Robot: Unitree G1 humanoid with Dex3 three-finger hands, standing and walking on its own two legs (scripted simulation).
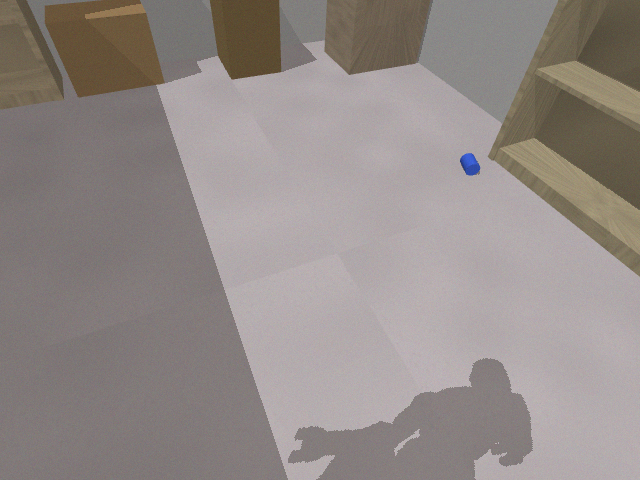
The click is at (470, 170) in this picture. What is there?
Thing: lying can
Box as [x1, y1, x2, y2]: [460, 153, 479, 175]
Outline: 467,153 461,157 460,161 465,172 470,175 476,173 479,169 479,166 471,153
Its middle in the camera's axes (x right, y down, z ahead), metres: +0.83 -0.40 +2.03
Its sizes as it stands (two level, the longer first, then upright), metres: 0.097 0.075 0.075
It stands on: the floor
